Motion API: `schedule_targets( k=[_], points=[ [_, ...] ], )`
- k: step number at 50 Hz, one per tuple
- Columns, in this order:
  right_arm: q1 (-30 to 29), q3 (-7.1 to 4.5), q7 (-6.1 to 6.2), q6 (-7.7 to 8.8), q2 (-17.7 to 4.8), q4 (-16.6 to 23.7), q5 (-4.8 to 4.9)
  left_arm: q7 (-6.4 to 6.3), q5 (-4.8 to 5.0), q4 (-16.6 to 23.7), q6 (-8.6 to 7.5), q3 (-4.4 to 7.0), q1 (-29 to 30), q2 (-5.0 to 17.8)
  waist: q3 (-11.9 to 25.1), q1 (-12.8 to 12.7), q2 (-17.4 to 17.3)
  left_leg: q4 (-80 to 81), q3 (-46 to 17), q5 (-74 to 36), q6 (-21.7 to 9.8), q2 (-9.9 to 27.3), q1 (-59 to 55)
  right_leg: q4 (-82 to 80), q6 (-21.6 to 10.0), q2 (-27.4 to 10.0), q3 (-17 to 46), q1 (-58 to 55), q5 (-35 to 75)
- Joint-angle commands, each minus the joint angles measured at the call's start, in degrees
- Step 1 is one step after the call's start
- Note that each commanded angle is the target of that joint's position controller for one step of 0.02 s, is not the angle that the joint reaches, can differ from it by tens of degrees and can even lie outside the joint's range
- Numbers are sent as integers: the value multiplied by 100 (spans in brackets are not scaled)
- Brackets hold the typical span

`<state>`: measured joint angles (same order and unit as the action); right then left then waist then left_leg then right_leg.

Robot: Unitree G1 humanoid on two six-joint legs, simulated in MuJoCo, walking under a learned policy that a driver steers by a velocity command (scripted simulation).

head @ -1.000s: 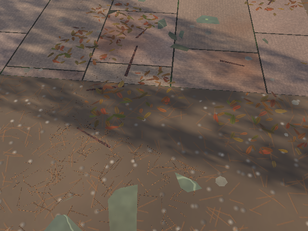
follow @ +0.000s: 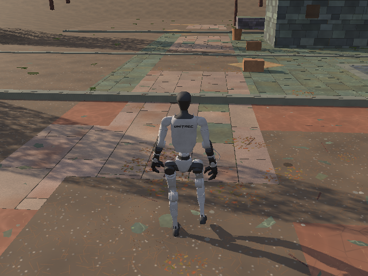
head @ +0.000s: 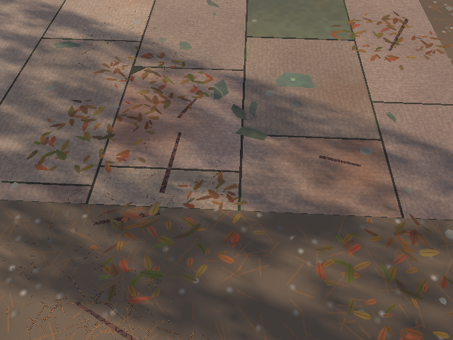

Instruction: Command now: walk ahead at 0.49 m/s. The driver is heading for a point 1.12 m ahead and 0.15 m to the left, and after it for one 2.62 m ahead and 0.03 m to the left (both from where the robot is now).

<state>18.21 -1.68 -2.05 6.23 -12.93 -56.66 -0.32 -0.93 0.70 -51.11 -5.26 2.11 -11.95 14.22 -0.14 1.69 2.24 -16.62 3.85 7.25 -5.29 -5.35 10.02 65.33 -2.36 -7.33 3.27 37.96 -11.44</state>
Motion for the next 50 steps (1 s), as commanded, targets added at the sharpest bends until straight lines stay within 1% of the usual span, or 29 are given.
schedule_targets(
  k=[1,5,10,12,13,14,15,16,17,18,19,20,22,23,26,28,32,38,39,41,42,43,44,45,46,47,48,49,50],
  points=[
    [-231,-119,113,104,-755,313,7,-41,-73,240,19,79,-201,268,-311,-268,-432,1186,-1191,-395,-981,1601,611,-801,158,-242,7,119,920],
    [235,-146,202,26,-914,216,98,33,-18,484,-49,39,731,166,-305,70,-437,1088,-920,-484,-726,1515,94,-2469,205,18,-213,-57,1757],
    [653,-182,217,-94,-974,26,153,208,57,766,-101,17,1429,248,-464,277,-521,679,-1025,-332,-646,1874,-830,-3340,99,185,-249,-48,1247],
    [601,-217,230,-155,-1042,16,157,266,58,800,-152,56,1298,374,-384,127,-598,365,-1107,-619,-555,2012,-1082,-3576,-63,279,-297,-374,782],
    [488,-227,233,-187,-1083,39,153,274,53,738,-176,111,988,480,-221,-84,-659,9,-1052,-1277,-479,1976,-1093,-3693,-159,418,-420,-873,617],
    [382,-198,231,-218,-1016,73,127,259,43,521,-190,233,262,680,193,-460,-613,-854,-822,-2221,-348,1707,-987,-3819,-301,614,-573,-1832,571],
    [328,-102,228,-218,-792,190,46,214,8,224,-202,390,-906,1090,1018,-902,-313,-2402,-498,-2065,-148,1355,-181,-3661,-616,131,-36,-3514,715],
    [912,102,174,-95,-132,295,23,201,-83,70,-154,558,-1686,1759,1864,-819,1114,-4766,-60,82,320,389,2260,-3985,-1511,-1312,2440,-5870,99],
    [922,77,144,66,-323,206,114,224,-71,43,-147,432,-1778,1317,2238,-850,1277,-5719,-946,2406,266,249,3110,-4786,-1725,-1625,3942,-6134,-378],
    [395,-72,122,149,-886,354,269,224,-40,132,-161,309,-1247,956,1378,-743,863,-6072,-1067,2080,133,618,3599,-4830,-1391,-1439,3151,-5432,-409],
    [11,-88,142,161,-933,460,279,224,-31,276,-147,233,-671,744,888,-569,450,-5898,-895,1510,92,949,3492,-4929,-1194,-1211,2293,-4586,15],
    [-186,-110,179,125,-854,486,199,254,-48,336,-138,171,-279,561,504,-406,122,-5520,-798,1096,124,1146,3263,-5155,-1096,-953,1717,-3820,417],
    [-26,-137,213,-45,-632,443,129,303,-101,283,-158,116,-97,373,245,-112,263,-5011,-777,652,184,1347,2634,-5525,-966,-590,1039,-3009,807],
    [64,-128,220,-108,-511,410,121,305,-99,208,-177,130,-202,411,200,-60,243,-4913,-719,553,224,1345,2547,-5617,-1014,-525,841,-2869,1109],
    [-346,-164,246,-173,-519,583,75,228,-104,17,-185,190,-527,631,-20,-68,90,-4262,-694,-44,353,1379,3032,-5763,-1085,-511,489,-2954,1794],
    [-798,-169,235,-161,-477,735,54,160,-89,-65,-139,187,-708,645,-101,-165,81,-3590,-668,-560,411,1367,3261,-5809,-1031,-478,328,-3109,1876],
    [-1565,-124,162,-119,-361,937,100,80,-46,-193,-97,196,-974,750,-272,-389,129,-2283,-463,-1393,399,1172,3034,-5944,-874,-369,-28,-3272,1495],
    [-2235,-84,-50,-105,-382,1277,188,17,-38,-468,6,256,-1262,774,-538,-550,79,-1682,-458,-879,91,1034,3322,-5611,-727,-817,-408,-4414,1752],
    [-2239,-92,-92,-96,-410,1325,190,4,-35,-461,34,275,-1198,809,-505,-507,100,-1643,-399,-633,11,978,3231,-5440,-674,-864,-493,-4544,2091],
    [-1915,-173,-137,-94,-571,1327,164,-25,-37,-378,86,317,-975,952,-167,-262,267,-1652,-61,-142,-176,658,2405,-4774,-533,-837,-723,-4588,3837],
    [-1343,-278,-134,-103,-727,1201,153,-44,-44,-332,132,325,-861,990,199,65,302,-1578,137,-108,-296,406,1569,-3988,-421,-712,-902,-4488,4728],
    [-422,-452,-105,-121,-1013,931,161,-70,-72,-249,170,293,-822,937,695,462,157,-1432,128,-272,-457,200,271,-2752,-242,-430,-1123,-3990,4843],
    [531,-620,-15,-162,-1557,786,137,-91,-176,-55,131,213,-892,820,1354,707,-693,-1374,-1582,-396,-880,1298,-1516,-767,-3,-78,-1245,-2434,2867],
    [573,-625,-46,-140,-1798,798,141,53,-208,44,-72,-43,-1480,1,1987,144,-1929,-504,-4687,756,-1897,2463,-3256,957,277,1113,-524,-80,-1947],
    [608,-506,-28,-133,-1300,798,146,124,3,71,-291,85,-943,594,1883,444,-1300,-74,-4804,1118,-1637,2354,-3242,1454,100,841,321,543,-1954],
    [239,-459,1,-113,-1096,894,133,144,152,284,-406,143,-393,818,1105,408,-1032,-23,-3969,663,-1386,2171,-2555,1356,-14,593,244,875,-1430],
    [-210,-416,0,-99,-985,1042,123,98,100,338,-445,148,-145,809,738,199,-338,55,-3328,54,-1240,1960,-1669,964,-35,330,200,609,-929],
    [-521,-371,-5,-100,-842,1150,84,47,-22,362,-417,208,-55,820,472,-13,-110,163,-2885,-532,-1167,1783,-885,519,18,173,164,235,-684],
    [-641,-328,6,-99,-736,1215,32,32,-72,411,-338,240,-121,796,432,-205,-206,306,-2666,-817,-1149,1643,-441,278,60,62,209,-144,-575]
  ],
)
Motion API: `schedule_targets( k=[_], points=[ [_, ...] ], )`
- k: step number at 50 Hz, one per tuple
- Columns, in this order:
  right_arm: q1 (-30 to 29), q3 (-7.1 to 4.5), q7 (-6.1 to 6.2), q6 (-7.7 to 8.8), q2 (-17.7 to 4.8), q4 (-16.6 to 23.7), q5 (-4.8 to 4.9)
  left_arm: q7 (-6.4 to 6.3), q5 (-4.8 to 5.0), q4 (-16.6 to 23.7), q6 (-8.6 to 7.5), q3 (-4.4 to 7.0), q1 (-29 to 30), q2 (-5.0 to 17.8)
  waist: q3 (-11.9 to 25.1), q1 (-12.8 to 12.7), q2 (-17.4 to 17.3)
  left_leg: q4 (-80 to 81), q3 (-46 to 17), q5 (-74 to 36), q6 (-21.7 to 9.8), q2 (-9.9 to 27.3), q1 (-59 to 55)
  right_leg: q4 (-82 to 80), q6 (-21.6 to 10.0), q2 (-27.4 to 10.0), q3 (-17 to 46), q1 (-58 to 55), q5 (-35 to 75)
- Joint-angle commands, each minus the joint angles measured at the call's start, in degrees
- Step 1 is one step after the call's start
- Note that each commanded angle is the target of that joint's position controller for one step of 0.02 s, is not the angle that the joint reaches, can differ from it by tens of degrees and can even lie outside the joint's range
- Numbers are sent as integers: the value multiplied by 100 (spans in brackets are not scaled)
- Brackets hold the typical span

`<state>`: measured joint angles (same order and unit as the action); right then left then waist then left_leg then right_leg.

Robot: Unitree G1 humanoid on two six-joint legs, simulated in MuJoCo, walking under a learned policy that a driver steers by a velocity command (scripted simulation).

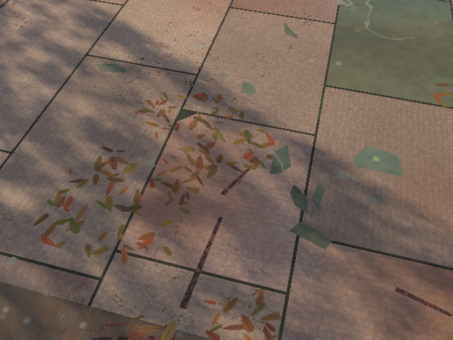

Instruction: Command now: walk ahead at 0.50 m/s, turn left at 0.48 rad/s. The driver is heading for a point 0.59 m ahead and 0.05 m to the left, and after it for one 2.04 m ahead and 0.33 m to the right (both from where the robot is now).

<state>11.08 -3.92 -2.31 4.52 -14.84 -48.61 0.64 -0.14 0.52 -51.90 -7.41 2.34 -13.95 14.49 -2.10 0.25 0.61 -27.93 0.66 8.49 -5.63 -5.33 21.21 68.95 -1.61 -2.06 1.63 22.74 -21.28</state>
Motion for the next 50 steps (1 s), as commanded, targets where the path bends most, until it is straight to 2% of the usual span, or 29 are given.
schedule_targets(
  k=[1,3,6,10,13,16,17,18,19,20,21,22,23,24,26,28,30,33,36,39,41,42,43,44,45,46,47,48,50],
  points=[
    [61,-106,51,67,-555,433,-41,-61,-82,538,-50,227,27,691,572,-147,-141,1544,-2225,-1055,-1142,1561,-1318,-349,60,-487,353,1238,426],
    [231,-143,127,78,-705,425,-2,-97,-134,636,62,225,142,568,415,-167,-244,1676,-1900,-1320,-1166,1442,-931,-886,235,-458,228,1221,664],
    [601,-193,254,50,-880,380,26,-122,-156,913,103,209,868,485,207,41,-300,1707,-1649,-1327,-993,1229,-767,-2098,410,-286,149,1392,1698],
    [937,-190,312,-22,-861,329,68,-33,-81,1178,42,146,1653,344,147,345,-515,1545,-1591,-777,-681,1008,-710,-3559,380,70,93,902,2737],
    [1160,-191,326,-71,-843,261,101,42,-29,1373,-17,159,1982,472,147,444,-553,1199,-2005,-659,-641,1187,-1193,-4000,328,176,222,841,2602],
    [1102,-224,382,-137,-896,318,81,105,-7,1428,-117,214,1870,682,200,289,-681,689,-2488,-791,-571,1366,-1638,-4332,188,229,305,518,1956],
    [1002,-227,387,-158,-887,366,75,97,-6,1359,-147,249,1553,753,299,112,-779,460,-2548,-1042,-515,1319,-1637,-4473,87,256,232,82,1833],
    [870,-185,372,-160,-766,452,60,62,-48,1215,-172,329,949,910,647,-194,-752,-104,-2416,-1429,-368,1044,-1464,-4631,-96,182,207,-853,1905],
    [717,-83,333,-132,-508,600,-14,16,-134,1106,-179,417,31,1197,1409,-628,-406,-1489,-2018,-1061,-170,723,-761,-4389,-470,-606,848,-2386,1848],
    [1518,38,316,-65,-112,701,100,-16,-209,975,-93,549,-718,1676,2317,-466,1192,-3400,-1196,1219,279,-113,1273,-4504,-1406,-1983,3086,-4623,1253],
    [1670,14,319,-40,-498,684,174,15,-66,936,-39,469,-718,1274,2279,-420,1642,-4383,-1182,2523,333,223,2226,-4928,-1560,-2406,4321,-4659,147],
    [1190,-110,317,-71,-963,683,181,5,-34,1061,-4,348,-390,809,1400,-516,876,-4721,-1203,2063,365,511,2508,-5071,-1270,-2142,3543,-3865,-139],
    [799,-133,323,-115,-973,759,128,1,-69,1114,49,290,-74,672,849,-447,368,-4681,-966,1588,404,736,2369,-5196,-1041,-1865,2691,-3041,277],
    [561,-132,310,-122,-848,839,52,28,-92,1056,72,245,116,573,420,-334,219,-4382,-901,1295,416,861,2208,-5404,-973,-1579,2180,-2318,781],
    [649,-114,268,-164,-554,848,72,81,-140,954,47,204,215,499,198,-95,444,-3959,-819,1036,383,1041,1733,-5739,-900,-1216,1462,-1585,1269],
    [641,-67,254,-193,-356,876,69,130,-92,827,-12,243,127,594,176,-36,448,-3583,-725,860,406,1059,1667,-5957,-1051,-1160,1079,-1411,1744],
    [364,-35,248,-179,-323,994,8,134,-62,721,-36,296,53,766,158,-31,345,-2990,-690,459,449,1120,1835,-6072,-1154,-1207,833,-1506,2242],
    [-169,38,171,-97,-257,1119,-18,106,2,612,29,317,-51,892,139,-163,284,-1893,-419,-453,465,1174,1703,-6112,-1047,-1044,331,-1605,2619],
    [-816,86,120,-2,-172,1295,-48,77,57,429,158,295,-415,979,32,-373,333,-910,-86,-914,534,864,1086,-5765,-898,-844,71,-1479,3699],
    [-1013,24,73,59,-358,1409,-30,50,100,280,282,298,-655,1088,181,-340,547,-332,-159,-873,452,622,710,-5205,-730,-954,311,-1846,3968],
    [-445,-81,94,99,-586,1227,-105,5,143,313,327,291,-426,1106,498,68,571,308,-134,-1305,274,494,-267,-4542,-470,-815,400,-1831,3998],
    [13,-178,148,111,-865,1094,-182,-3,109,349,305,249,-457,982,833,255,437,445,-220,-2244,111,702,-1221,-3889,-249,-508,278,-1489,3732],
    [678,-286,244,83,-1369,1062,-355,1,-54,579,251,113,-481,614,1673,416,-382,-191,-1220,-4755,-349,1945,-2976,-2332,74,-60,25,-247,1724],
    [713,-273,266,-58,-1432,1140,-336,10,-28,469,260,-33,-1422,220,2639,209,-1583,-389,-2511,-5723,-1286,3382,-4233,-604,351,375,18,1094,-2092],
    [744,-225,253,-169,-1146,1196,-212,-10,99,399,329,128,-1339,818,2811,401,-1158,-113,-2493,-4552,-1264,3152,-3758,53,392,173,462,1234,-2115],
    [442,-158,259,-207,-926,1181,-130,-43,172,543,415,201,-866,950,2103,326,-952,151,-2000,-3583,-1073,2834,-3198,244,421,12,296,1666,-1758],
    [91,-90,272,-219,-725,1139,-78,-105,131,565,537,204,-689,839,1556,167,-765,443,-1644,-2727,-902,2583,-2472,125,493,-155,170,1725,-1403],
    [-264,-53,270,-237,-599,1135,-90,-163,69,554,688,240,-690,812,1164,-14,-805,766,-1316,-1951,-802,2413,-1653,-16,573,-274,155,1437,-1108],
    [-741,-96,271,-221,-664,1103,-230,-231,34,598,923,247,-883,609,811,-307,-1001,1297,-756,-1167,-801,2218,-394,-84,655,-240,-48,665,-560]
  ],
)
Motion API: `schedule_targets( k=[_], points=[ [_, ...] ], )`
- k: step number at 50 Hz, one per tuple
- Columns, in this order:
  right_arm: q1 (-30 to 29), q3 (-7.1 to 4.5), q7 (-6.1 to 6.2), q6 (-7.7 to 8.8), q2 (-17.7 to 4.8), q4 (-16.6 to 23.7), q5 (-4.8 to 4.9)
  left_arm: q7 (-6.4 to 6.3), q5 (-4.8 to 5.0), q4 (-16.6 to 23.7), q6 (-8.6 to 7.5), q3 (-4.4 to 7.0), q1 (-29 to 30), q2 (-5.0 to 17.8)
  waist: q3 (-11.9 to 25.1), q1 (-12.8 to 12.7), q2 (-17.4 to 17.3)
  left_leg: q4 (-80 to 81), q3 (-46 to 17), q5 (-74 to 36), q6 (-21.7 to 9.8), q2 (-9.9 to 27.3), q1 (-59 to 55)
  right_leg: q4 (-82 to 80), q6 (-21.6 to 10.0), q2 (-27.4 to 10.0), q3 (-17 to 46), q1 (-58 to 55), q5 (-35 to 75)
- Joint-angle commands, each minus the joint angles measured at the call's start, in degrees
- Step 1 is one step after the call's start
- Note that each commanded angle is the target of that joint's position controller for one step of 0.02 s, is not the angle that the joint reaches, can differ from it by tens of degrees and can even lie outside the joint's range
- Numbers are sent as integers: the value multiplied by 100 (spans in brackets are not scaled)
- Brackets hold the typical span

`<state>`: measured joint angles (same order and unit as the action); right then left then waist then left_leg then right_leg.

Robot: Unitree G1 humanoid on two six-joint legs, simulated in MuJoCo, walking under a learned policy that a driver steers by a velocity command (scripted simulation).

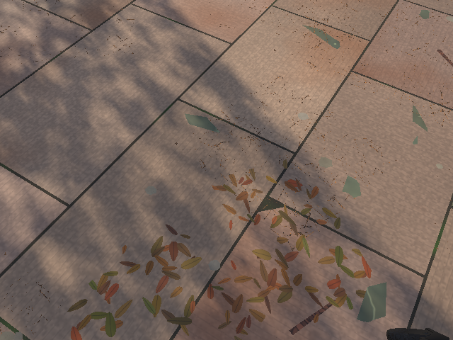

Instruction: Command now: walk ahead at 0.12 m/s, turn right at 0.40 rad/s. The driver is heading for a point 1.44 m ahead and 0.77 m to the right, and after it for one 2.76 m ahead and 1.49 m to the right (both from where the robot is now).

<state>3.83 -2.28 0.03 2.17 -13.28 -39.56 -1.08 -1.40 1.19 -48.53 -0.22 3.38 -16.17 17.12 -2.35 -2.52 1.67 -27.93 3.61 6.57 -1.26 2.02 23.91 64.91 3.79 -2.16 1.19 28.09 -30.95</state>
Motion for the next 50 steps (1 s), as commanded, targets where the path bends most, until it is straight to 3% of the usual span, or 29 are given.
schedule_targets(
  k=[1,5,8,11,12,13,14,15,16,17,18,19,21,26,29,33,35,37,38,39,40,41,42,43,44,47,50],
  points=[
    [-145,-268,48,36,-821,177,-75,-118,-43,313,255,155,-672,298,763,-91,-1114,1406,-838,-836,-1254,1474,-445,176,103,-227,-52,2,583],
    [-199,-327,161,49,-948,6,-7,-32,-91,644,283,144,-136,237,806,15,-944,1422,-376,-731,-1222,1581,-555,-1008,-88,-356,-101,-276,1280],
    [-127,-383,199,-46,-1125,-119,80,94,-81,845,308,173,123,358,862,93,-961,1307,-289,-569,-1148,1745,-828,-1639,-228,-297,-242,-559,1334],
    [-145,-418,189,-150,-1220,-234,225,194,-96,907,337,233,20,402,804,-31,-861,842,-113,-127,-813,1723,-960,-2746,-504,-94,-527,-1105,1630],
    [-17,-400,188,-186,-1112,-313,253,189,-128,854,333,282,-122,467,784,-49,-687,460,35,282,-562,1532,-838,-3172,-661,69,-559,-1448,1850],
    [271,-360,172,-237,-895,-444,216,146,-164,851,316,371,-260,729,568,-11,16,-451,419,916,-125,1123,-429,-3938,-912,-144,27,-1749,2646],
    [415,-272,134,-258,-585,-291,-33,23,-161,1053,306,508,-208,1437,375,280,1879,-2348,930,2750,534,205,1107,-4384,-1635,-1577,2121,-2326,4351],
    [-211,-330,184,-239,-795,-67,-30,80,-332,1186,182,482,-261,1547,535,-89,1593,-3479,-146,3269,528,-225,1649,-4725,-2406,-2005,2898,-1956,4151],
    [-389,-382,216,-246,-938,-38,86,126,-379,1197,50,449,-150,1392,566,-81,1023,-3865,-525,2840,395,-133,1746,-4816,-2262,-1752,2560,-1881,3590],
    [-240,-419,256,-267,-966,-125,128,113,-268,1244,-29,420,190,1253,523,127,720,-3852,-661,2256,299,-34,1797,-4756,-1909,-1464,2171,-1883,3240],
    [-99,-450,307,-291,-997,-267,78,81,-150,1314,-32,350,474,1015,588,237,512,-3790,-729,1884,296,35,1748,-4690,-1644,-1286,1927,-1886,3078],
    [-24,-470,330,-298,-1017,-300,32,39,-100,1369,-19,303,637,915,637,312,597,-3822,-726,1609,329,8,1560,-4654,-1565,-1172,1758,-1761,3278],
    [81,-470,304,-257,-940,-325,62,-23,-130,1431,0,251,588,808,849,350,548,-3813,-739,1269,377,-113,1333,-4603,-1555,-1003,1617,-1848,3570],
    [-157,-376,256,-189,-745,-240,107,-117,-78,1496,62,320,363,950,851,166,585,-2395,-873,1086,553,-235,1223,-4494,-1602,-900,1869,-2242,3242],
    [-183,-361,191,-154,-773,-231,133,-104,-99,1583,121,357,411,1023,754,120,686,-1796,-887,1220,583,-321,766,-4482,-1678,-847,2138,-1937,2913],
    [-71,-372,103,-64,-864,-224,176,-45,-80,1694,179,373,544,1034,804,118,752,-1167,-921,1438,510,-440,231,-4321,-1707,-776,2598,-1872,3325],
    [64,-380,53,-13,-897,-225,190,-34,-38,1747,208,375,649,1025,864,184,777,-627,-912,1360,429,-472,-75,-4171,-1642,-699,2801,-1957,3639],
    [452,-416,6,26,-944,-320,178,-55,43,1817,255,361,849,979,897,448,693,622,-790,376,275,-405,-923,-3896,-1347,-407,2718,-1693,3457],
    [641,-493,19,14,-1203,-350,118,-68,30,1849,263,317,753,803,1003,423,350,836,-1167,-117,49,213,-1657,-3488,-1062,-121,2462,-1137,2552],
    [556,-540,70,-56,-1532,-262,36,-45,-53,1795,263,225,347,425,1034,106,-1055,932,-2257,-1175,-465,1446,-2237,-2140,-704,679,1437,-257,372],
    [526,-551,43,-68,-1638,-255,-140,-33,-21,1984,194,363,435,846,715,120,-1925,1077,-3343,-1756,-1400,2196,-1785,-1069,-426,1012,827,674,-758],
    [217,-474,65,-46,-1328,-83,-87,-26,-76,1840,172,485,336,1236,601,86,-1289,1037,-2959,-1659,-1479,2121,-1677,-171,-245,619,922,727,-371],
    [-43,-408,98,-56,-1059,-27,-21,-14,-48,1704,202,532,273,1270,521,15,-1002,942,-2323,-1449,-1191,1697,-1612,147,-149,563,853,739,39],
    [-152,-371,124,-75,-969,38,36,-32,-43,1573,272,510,175,1092,490,2,-857,889,-1876,-1200,-980,1367,-1652,404,-40,531,772,782,325],
    [-152,-350,152,-91,-942,41,96,-21,-46,1584,317,471,178,960,406,67,-870,878,-1670,-1369,-1003,1314,-1687,636,61,496,719,926,549],
    [184,-356,234,-184,-1030,0,38,26,44,1805,324,351,577,663,385,321,-1021,980,-1125,-1508,-1097,1172,-1960,139,212,325,290,1026,887],
    [383,-420,247,-250,-1232,-11,35,68,-1,1975,312,275,829,552,539,512,-1121,958,-966,-1585,-1185,1378,-2312,-726,266,73,118,814,859]
  ],
)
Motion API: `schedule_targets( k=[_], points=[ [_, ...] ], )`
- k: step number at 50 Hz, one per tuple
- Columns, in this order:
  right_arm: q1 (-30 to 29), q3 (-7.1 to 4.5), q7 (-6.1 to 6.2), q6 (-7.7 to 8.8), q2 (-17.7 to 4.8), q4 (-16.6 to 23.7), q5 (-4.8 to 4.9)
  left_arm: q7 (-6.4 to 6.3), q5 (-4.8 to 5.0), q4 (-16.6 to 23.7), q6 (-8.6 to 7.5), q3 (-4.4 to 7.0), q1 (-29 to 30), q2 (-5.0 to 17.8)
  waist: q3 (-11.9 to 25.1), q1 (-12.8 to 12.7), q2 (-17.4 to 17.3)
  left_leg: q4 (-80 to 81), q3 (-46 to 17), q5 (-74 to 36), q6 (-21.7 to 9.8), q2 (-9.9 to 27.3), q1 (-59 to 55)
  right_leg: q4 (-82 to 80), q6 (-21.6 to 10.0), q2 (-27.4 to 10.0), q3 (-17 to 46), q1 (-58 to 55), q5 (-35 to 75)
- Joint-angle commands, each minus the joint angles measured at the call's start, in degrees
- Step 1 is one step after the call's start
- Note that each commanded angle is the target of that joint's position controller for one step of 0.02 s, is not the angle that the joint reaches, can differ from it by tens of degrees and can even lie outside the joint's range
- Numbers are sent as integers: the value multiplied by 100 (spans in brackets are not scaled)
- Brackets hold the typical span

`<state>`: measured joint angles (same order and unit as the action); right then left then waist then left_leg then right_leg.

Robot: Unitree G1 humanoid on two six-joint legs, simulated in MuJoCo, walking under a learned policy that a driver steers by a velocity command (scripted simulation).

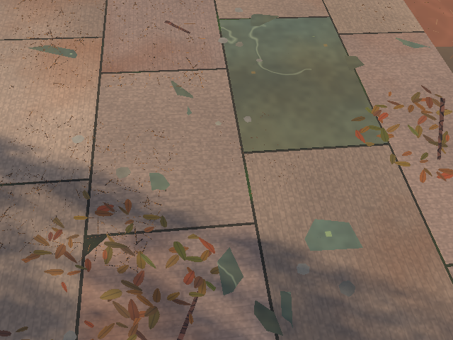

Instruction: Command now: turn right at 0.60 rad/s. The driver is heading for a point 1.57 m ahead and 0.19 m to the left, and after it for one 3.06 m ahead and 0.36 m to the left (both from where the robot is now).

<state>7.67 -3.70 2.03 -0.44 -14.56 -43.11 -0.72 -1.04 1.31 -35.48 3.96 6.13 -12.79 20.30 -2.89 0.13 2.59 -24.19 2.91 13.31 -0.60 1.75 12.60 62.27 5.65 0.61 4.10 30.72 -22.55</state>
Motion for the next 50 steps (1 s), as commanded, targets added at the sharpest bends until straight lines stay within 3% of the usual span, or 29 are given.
schedule_targets(
  k=[1,4,7,8,9,10,11,12,13,15,16,18,21,22,25,27,30,33,36,38,39,40,41,42,43,44,45,47,50],
  points=[
    [-36,-304,27,-4,-1182,361,13,57,-31,704,-109,-28,511,192,625,260,-1236,580,-785,-2275,-1249,1445,-1112,-760,53,-265,-272,314,-7],
    [-128,-361,-59,-21,-1351,390,76,121,-28,747,-96,-33,449,232,643,232,-1329,539,-520,-2337,-1194,1535,-793,-1544,-97,-270,-595,-422,22],
    [-126,-364,-123,11,-1399,331,225,170,-29,726,-58,6,242,250,634,72,-1297,194,-476,-2204,-1016,1587,-711,-2680,-389,-147,-710,-1049,402],
    [-193,-339,-132,15,-1341,307,293,174,-46,623,-63,25,-18,228,671,-104,-1213,-108,-352,-2042,-836,1487,-543,-3453,-562,-22,-804,-1559,977],
    [96,-262,-158,39,-1106,172,284,136,-66,547,-75,78,-214,365,751,-149,-848,-589,-92,-1568,-485,1264,-111,-4061,-742,4,-616,-2333,1745],
    [248,-116,-196,66,-688,235,22,51,-74,596,-100,189,-393,860,1030,-46,524,-1942,440,254,88,747,995,-4155,-1074,-1134,879,-3426,3709],
    [-35,-47,-159,80,-561,479,-87,51,-249,746,-183,164,-262,1138,1009,-81,1520,-3070,254,2543,424,82,2151,-4072,-2259,-2419,2289,-3243,4765],
    [-249,-171,-116,57,-976,464,18,98,-304,691,-308,74,-368,792,1243,-388,830,-3963,-336,2584,488,194,2107,-4104,-2621,-2378,2028,-2986,4646],
    [-267,-203,-105,24,-1029,446,134,114,-310,579,-390,21,-178,689,1026,-265,793,-4150,-448,2245,440,248,2136,-4175,-2368,-2012,1580,-2720,3964],
    [21,-217,-63,-59,-991,149,97,90,-205,504,-448,-127,449,279,795,-6,534,-3831,-532,1429,452,378,1912,-4242,-1794,-1485,854,-2430,3289],
    [200,-198,-80,-90,-908,19,82,69,-219,452,-477,-236,583,45,803,103,556,-3768,-492,1057,507,343,1490,-4266,-1717,-1326,517,-2165,3584],
    [441,-143,-118,-113,-749,-115,127,43,-297,324,-520,-293,664,-117,809,174,571,-3207,-460,673,578,315,1034,-4335,-1653,-1170,121,-2057,3396],
    [82,-72,-116,-126,-741,24,134,4,-333,159,-507,-229,645,91,557,-57,542,-2238,-398,742,556,277,812,-4422,-1723,-1280,161,-2096,2662],
    [28,-88,-109,-134,-836,88,143,-12,-312,99,-476,-178,599,242,494,-112,557,-2169,-358,898,539,248,879,-4416,-1813,-1405,287,-2161,2524],
    [-128,-106,-110,-133,-980,264,218,-37,-161,-95,-415,-5,174,643,214,-409,549,-2401,-232,1270,344,238,1659,-5005,-2022,-1847,1024,-2469,-219],
    [-282,-103,-141,-77,-913,370,240,-49,-105,-216,-480,5,7,561,-50,-453,392,-2503,-419,1416,162,374,2303,-5282,-2049,-2114,1430,-2822,-965],
    [-231,-72,-235,42,-726,377,247,-35,-84,-279,-619,36,83,488,17,-352,189,-2325,-435,1331,-46,491,2352,-5391,-1939,-2097,1091,-3137,-598],
    [-84,-37,-355,101,-624,330,284,58,-57,-272,-689,88,311,550,147,-209,155,-1813,-155,1111,-177,425,1637,-5378,-1783,-1849,371,-2829,-106],
    [248,-45,-423,101,-629,211,270,162,51,-326,-679,127,462,654,241,48,107,-965,274,459,-271,156,571,-5008,-1587,-1645,-290,-2295,-23],
    [1042,-166,-379,78,-841,-77,254,181,56,-363,-692,68,531,474,446,418,-56,-586,464,331,-422,-207,-800,-3966,-1282,-1330,-878,-1442,115],
    [1816,-344,-307,75,-1276,-246,284,193,-57,-278,-733,-55,698,121,648,733,-774,-199,-485,659,-768,244,-1785,-2234,-911,-889,-1454,-588,462],
    [2154,-523,-289,179,-2190,-112,221,180,-170,258,-838,-175,1088,-197,654,758,-2192,910,-4001,1702,-1888,1732,-2574,-52,-422,153,-1301,1584,-1045],
    [1892,-379,-337,325,-1763,57,188,217,-11,216,-985,-110,1131,176,689,774,-1315,1400,-4608,2330,-2197,2037,-2616,703,-493,-53,-149,2258,-1182],
    [1567,-276,-340,413,-1445,157,169,289,130,197,-1075,-68,1021,411,307,549,-1211,1422,-4111,2110,-2022,1924,-2365,677,-630,-306,-36,2433,-622],
    [1317,-206,-343,451,-1206,241,178,297,63,61,-1112,-48,850,495,88,379,-879,1317,-3489,1513,-1796,1658,-2070,456,-668,-482,-79,2258,-105],
    [1116,-163,-328,435,-1115,296,191,278,-101,10,-1135,-32,846,526,-25,266,-659,1283,-3035,740,-1628,1467,-1783,42,-633,-575,-91,2051,295],
    [1018,-122,-287,425,-1061,365,154,276,-185,-16,-1128,-16,823,518,-18,159,-698,1312,-2638,102,-1500,1266,-1489,-295,-580,-618,-94,1655,619],
    [1066,-148,-204,422,-1178,426,138,287,-206,-12,-1091,-56,885,346,45,126,-666,1362,-2156,-960,-1432,1040,-1247,-811,-397,-456,-252,1296,1179],
    [1212,-194,-82,393,-1276,408,174,287,-161,107,-1057,-183,1351,35,-67,234,-667,1330,-1580,-1406,-1215,662,-724,-2108,-236,-190,-360,755,2095]
  ],
)
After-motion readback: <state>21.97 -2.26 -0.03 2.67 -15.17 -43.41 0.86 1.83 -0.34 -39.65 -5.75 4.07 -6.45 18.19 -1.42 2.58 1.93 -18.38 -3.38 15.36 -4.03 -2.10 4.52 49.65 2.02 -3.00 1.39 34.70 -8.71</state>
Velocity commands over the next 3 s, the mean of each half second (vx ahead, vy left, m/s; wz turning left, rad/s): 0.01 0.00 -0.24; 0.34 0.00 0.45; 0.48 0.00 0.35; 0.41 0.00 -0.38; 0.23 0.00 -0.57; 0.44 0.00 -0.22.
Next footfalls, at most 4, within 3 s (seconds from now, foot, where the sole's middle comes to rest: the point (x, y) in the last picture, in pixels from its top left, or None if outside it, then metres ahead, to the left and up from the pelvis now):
0.20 right None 0.03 -0.16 -0.78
0.78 left None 0.09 0.09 -0.78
1.22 right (232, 328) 0.48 -0.03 -0.78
1.68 left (122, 281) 0.62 0.31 -0.78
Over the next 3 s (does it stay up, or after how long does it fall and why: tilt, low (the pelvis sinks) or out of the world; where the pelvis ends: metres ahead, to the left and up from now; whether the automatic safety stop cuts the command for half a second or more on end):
stays up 0.97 0.16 -0.01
